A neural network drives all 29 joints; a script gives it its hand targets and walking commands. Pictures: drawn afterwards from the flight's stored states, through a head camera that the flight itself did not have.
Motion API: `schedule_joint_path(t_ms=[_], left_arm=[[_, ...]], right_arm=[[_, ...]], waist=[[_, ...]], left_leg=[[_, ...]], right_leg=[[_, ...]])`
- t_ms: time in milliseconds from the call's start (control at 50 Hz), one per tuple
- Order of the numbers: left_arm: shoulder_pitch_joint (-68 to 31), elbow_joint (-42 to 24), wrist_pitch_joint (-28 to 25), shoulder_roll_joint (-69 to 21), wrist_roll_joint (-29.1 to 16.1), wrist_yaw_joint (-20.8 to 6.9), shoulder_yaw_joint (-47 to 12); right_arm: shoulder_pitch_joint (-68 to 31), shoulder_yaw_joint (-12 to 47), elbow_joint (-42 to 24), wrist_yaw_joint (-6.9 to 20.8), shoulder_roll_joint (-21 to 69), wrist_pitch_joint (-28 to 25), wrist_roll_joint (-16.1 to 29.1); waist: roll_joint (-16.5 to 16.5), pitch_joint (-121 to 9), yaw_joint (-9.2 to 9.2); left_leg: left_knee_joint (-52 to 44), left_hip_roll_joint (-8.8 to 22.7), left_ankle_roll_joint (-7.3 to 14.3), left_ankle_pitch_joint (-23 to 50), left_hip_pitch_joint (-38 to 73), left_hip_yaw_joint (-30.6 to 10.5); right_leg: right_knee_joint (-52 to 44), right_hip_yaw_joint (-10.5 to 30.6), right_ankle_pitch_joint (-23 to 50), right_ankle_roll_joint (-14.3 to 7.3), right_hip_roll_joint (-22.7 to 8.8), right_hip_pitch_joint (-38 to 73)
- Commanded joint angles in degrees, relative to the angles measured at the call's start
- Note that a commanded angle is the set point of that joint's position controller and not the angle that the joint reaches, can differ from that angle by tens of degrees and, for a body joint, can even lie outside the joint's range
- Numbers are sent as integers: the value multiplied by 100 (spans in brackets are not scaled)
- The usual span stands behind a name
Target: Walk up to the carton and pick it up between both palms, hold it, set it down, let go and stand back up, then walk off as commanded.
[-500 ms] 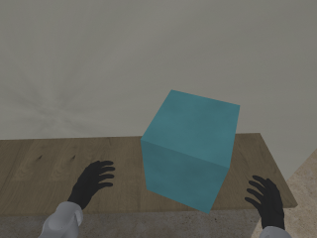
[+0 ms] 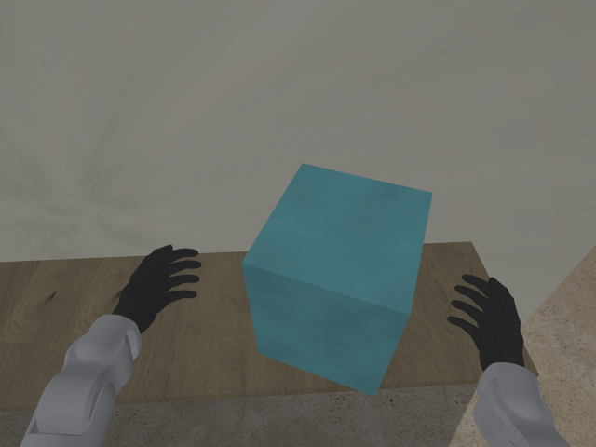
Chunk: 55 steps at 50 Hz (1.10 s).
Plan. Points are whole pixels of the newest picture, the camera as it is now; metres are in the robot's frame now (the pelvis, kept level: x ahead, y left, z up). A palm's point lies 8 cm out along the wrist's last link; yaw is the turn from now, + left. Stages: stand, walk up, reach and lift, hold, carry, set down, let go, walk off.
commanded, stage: reach and lift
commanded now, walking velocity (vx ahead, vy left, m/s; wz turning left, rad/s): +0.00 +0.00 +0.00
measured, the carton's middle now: (338, 279) +0.37 -0.05 +0.01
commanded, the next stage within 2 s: none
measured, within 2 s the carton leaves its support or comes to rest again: neither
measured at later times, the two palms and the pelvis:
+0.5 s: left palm (162, 232) +0.35 +0.19 +0.14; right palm (518, 293) +0.26 -0.23 +0.13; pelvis -0.02 +0.01 +0.00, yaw -1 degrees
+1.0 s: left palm (178, 174) +0.41 +0.17 +0.18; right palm (514, 231) +0.32 -0.24 +0.16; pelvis -0.03 +0.00 +0.00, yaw +1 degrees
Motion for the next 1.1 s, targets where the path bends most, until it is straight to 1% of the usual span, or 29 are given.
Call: schedule_joint_path(t_ms=[0, 40, 60, 180, 220, 260, 300, 360, 420, 460, 580, 620, 640, 660, 680, 700, 720, 760, 780, 800, 820, 840, 860, 980, 1000, 1020, 1040, 1060, 1080], left_arm=[[-1478, -834, 73, 751, 38, -17, 505], [-1901, -711, 188, 797, 30, 9, 516], [-1967, -817, 254, 751, 40, 14, 512], [-2905, -382, 571, 749, 86, 33, 481], [-3143, -122, 674, 767, 135, 8, 552], [-3355, -361, 703, 747, 147, 47, 496], [-3633, -204, 734, 825, 214, 62, 582], [-3976, 255, 818, 873, 230, 31, 598], [-4390, 344, 829, 851, 241, 110, 528], [-4709, 727, 850, 907, 233, 98, 529], [-5382, 1258, 763, 1088, 249, 138, 518], [-5601, 1481, 745, 1083, 239, 122, 426], [-5588, 1575, 691, 1084, 279, 133, 417], [-5948, 1699, 686, 1114, 261, 150, 356], [-6010, 1667, 631, 1165, 239, 156, 402], [-6117, 1836, 644, 1140, 264, 161, 366], [-6108, 1830, 615, 1176, 237, 170, 376], [-6468, 2040, 594, 1245, 268, 181, 354], [-6588, 2128, 603, 1254, 233, 177, 292], [-6467, 2233, 605, 1229, 314, 167, 368], [-6811, 2266, 563, 1210, 235, 175, 234], [-6781, 2546, 578, 1220, 267, 162, 252], [-6920, 2642, 544, 1242, 254, 153, 236], [-7699, 3167, 352, 1183, 208, 252, 2], [-7769, 3283, 330, 1231, 214, 249, -4], [-7689, 3778, 344, 1197, 265, 211, -32], [-7858, 3759, 269, 1227, 265, 217, -24], [-7953, 4081, 222, 1199, 272, 195, -84], [-7939, 4174, 152, 1177, 303, 189, -88]], right_arm=[[-977, -236, -858, -18, -384, -18, 93], [-1512, -350, -787, -8, -475, 56, 72], [-1500, -411, -802, -17, -497, 76, 76], [-2409, -490, -308, 41, -672, 286, 274], [-2700, -583, -197, 32, -739, 314, 243], [-2917, -585, -249, 76, -821, 308, 328], [-3170, -553, -106, 92, -862, 277, 376], [-3587, -601, 149, 108, -924, 347, 339], [-4024, -726, 288, 144, -954, 324, 317], [-4334, -678, 587, 163, -950, 358, 360], [-5065, -625, 1011, 169, -997, 299, 433], [-5197, -678, 1379, 160, -1001, 302, 412], [-5246, -669, 1421, 152, -1010, 277, 403], [-5508, -737, 1623, 145, -1068, 288, 370], [-5575, -750, 1462, 151, -1020, 236, 394], [-5693, -795, 1662, 149, -1064, 215, 394], [-5740, -722, 1671, 161, -1046, 209, 432], [-6014, -764, 1910, 144, -1095, 190, 378], [-6125, -803, 2070, 146, -1149, 201, 393], [-6031, -718, 2157, 167, -1109, 194, 437], [-6337, -770, 2231, 144, -1190, 171, 437], [-6400, -703, 2428, 163, -1122, 188, 473], [-6525, -722, 2541, 157, -1103, 162, 466], [-7290, -750, 2909, 212, -1217, -1, 506], [-7349, -724, 3114, 222, -1214, -4, 525], [-7299, -609, 3496, 225, -1190, 20, 535], [-7457, -596, 3493, 218, -1113, -3, 550], [-7526, -590, 3784, 215, -1119, -20, 501], [-7566, -588, 3864, 198, -1095, -83, 502]], waist=[[192, -983, -132], [208, -1070, -83], [272, -1199, -168], [372, -1246, -307], [245, -1383, -316], [375, -1573, -321], [369, -1704, -330], [105, -1795, -391], [235, -1954, -410], [200, -1906, -424], [125, -2274, -441], [96, -2223, -569], [74, -2268, -538], [177, -2348, -631], [188, -2491, -590], [202, -2517, -672], [156, -2644, -610], [179, -2772, -675], [180, -2785, -778], [162, -2792, -731], [172, -2849, -839], [194, -2708, -782], [109, -2781, -825], [383, -3132, -945], [342, -3182, -963], [295, -2930, -956], [302, -3039, -906], [253, -2850, -989], [292, -2916, -958]], left_leg=[[-370, -146, -128, 1163, -615, 50], [-397, -145, -123, 1000, -663, 65], [-386, -121, -150, 1041, -719, 43], [-340, -121, -162, 1181, -743, 34], [-339, -132, -141, 1137, -775, 43], [-304, -133, -180, 1414, -690, 64], [-214, -149, -182, 1552, -588, 64], [-232, -170, -105, 1351, -635, 101], [-279, -180, -111, 1224, -691, 119], [-249, -191, -85, 1069, -775, 103], [-205, -236, -3, 1086, -898, 128], [-204, -242, -9, 1060, -940, 123], [-220, -242, 19, 969, -900, 130], [-217, -262, -5, 906, -914, 118], [-196, -269, -4, 991, -940, 115], [-163, -276, -9, 970, -946, 94], [-147, -286, 7, 1139, -860, 87], [-105, -284, -3, 1181, -906, 80], [-120, -303, -13, 1135, -915, 77], [-107, -289, -22, 1217, -813, 57], [-93, -293, -34, 1235, -810, 55], [-116, -310, -21, 1161, -843, 65], [-121, -319, 2, 1100, -869, 68], [-10, -329, -76, 1354, -659, -18], [37, -326, -77, 1385, -636, -31], [-3, -321, -72, 1331, -674, -6], [-12, -329, -58, 1258, -717, 8], [-51, -328, -46, 1153, -821, -25], [-22, -331, -69, 1254, -834, -12]], right_leg=[[79, 48, 1731, -281, 63, 848], [77, 40, 1434, -325, 79, 852], [80, 28, 1484, -354, 105, 888], [134, -34, 1572, -366, 179, 876], [143, -24, 1597, -341, 192, 894], [188, -60, 1814, -345, 217, 956], [215, -86, 1910, -331, 264, 917], [200, -93, 1837, -301, 261, 908], [194, -120, 1641, -304, 275, 905], [197, -109, 1579, -297, 269, 877], [292, -135, 1860, -261, 250, 1084], [274, -160, 1834, -252, 256, 1072], [275, -145, 1813, -225, 243, 1054], [272, -191, 1778, -240, 248, 1059], [296, -187, 1887, -242, 240, 1137], [297, -216, 1891, -230, 261, 1060], [310, -209, 2103, -211, 251, 1178], [334, -226, 2189, -193, 262, 1151], [316, -242, 2176, -194, 263, 1189], [307, -272, 2246, -189, 290, 1186], [307, -299, 2294, -184, 283, 1119], [295, -298, 2204, -191, 282, 1110], [266, -296, 2185, -189, 273, 1125], [271, -448, 2313, -204, 321, 895], [273, -465, 2360, -195, 331, 852], [249, -455, 2328, -202, 316, 829], [226, -446, 2262, -191, 287, 869], [204, -446, 2204, -183, 292, 850], [227, -468, 2258, -201, 296, 871]])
